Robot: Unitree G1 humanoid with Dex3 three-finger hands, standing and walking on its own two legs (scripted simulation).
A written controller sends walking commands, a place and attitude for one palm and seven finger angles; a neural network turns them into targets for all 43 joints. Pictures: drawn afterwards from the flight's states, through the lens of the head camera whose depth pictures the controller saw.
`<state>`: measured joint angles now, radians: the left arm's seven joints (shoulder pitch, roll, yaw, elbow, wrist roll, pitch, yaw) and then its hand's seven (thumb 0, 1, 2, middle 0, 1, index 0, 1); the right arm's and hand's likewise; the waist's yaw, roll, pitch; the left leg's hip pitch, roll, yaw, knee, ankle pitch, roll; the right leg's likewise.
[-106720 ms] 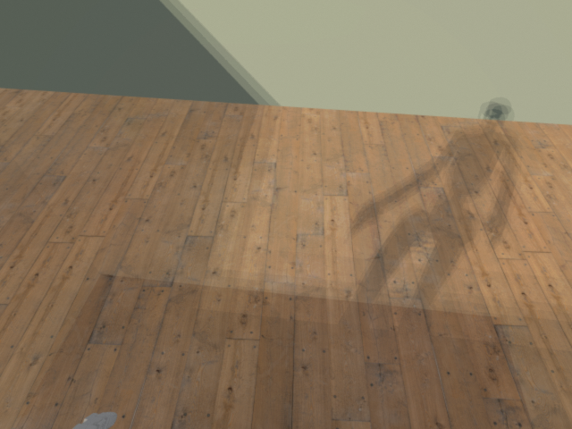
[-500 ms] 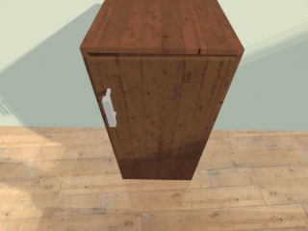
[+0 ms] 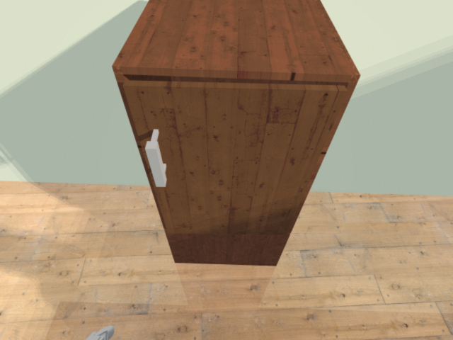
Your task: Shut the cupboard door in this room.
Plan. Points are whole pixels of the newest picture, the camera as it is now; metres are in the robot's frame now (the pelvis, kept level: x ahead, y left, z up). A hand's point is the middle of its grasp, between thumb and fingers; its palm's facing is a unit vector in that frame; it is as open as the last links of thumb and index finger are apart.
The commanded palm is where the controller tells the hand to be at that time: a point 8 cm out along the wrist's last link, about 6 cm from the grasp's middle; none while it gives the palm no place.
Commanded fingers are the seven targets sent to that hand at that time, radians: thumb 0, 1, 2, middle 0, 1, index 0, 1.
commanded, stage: raise the hand and make a fist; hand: left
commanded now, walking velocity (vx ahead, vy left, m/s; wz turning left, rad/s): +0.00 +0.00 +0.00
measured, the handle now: (158, 158) +0.48 +0.19 +0.01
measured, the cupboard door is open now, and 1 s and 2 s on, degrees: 1 1 1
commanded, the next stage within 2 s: bring the fist close to the handle in 1.84 s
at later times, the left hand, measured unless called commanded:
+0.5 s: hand (129, 335) +0.14 +0.17 -0.04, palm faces +0.08 -1.00 -0.06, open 5.4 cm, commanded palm +0.12 +0.22 -0.04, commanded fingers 0.00 0.90 0.90 -0.73 -0.88 -0.73 -0.88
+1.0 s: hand (119, 308) +0.17 +0.19 -0.02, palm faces +0.06 -1.00 -0.03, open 3.3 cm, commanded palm +0.14 +0.24 -0.01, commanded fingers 0.00 0.90 0.90 -1.19 -1.38 -1.19 -1.38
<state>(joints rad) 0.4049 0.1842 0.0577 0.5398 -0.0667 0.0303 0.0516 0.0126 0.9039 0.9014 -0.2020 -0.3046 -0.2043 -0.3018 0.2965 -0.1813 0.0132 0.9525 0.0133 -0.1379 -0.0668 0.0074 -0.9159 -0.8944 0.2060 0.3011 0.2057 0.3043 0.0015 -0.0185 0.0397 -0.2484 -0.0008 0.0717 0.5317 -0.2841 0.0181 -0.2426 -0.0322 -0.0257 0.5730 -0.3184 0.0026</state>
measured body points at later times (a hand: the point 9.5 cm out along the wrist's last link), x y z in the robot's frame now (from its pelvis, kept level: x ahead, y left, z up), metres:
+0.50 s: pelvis -0.05 -0.04 -0.11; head +0.01 -0.03 +0.34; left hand +0.13 +0.22 -0.03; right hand +0.18 -0.25 -0.17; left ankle +0.00 +0.10 -0.73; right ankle -0.02 -0.12 -0.73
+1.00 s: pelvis -0.03 +0.00 -0.08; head +0.02 +0.00 +0.37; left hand +0.16 +0.24 -0.01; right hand +0.15 -0.25 -0.15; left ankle +0.00 +0.10 -0.73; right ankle -0.02 -0.12 -0.73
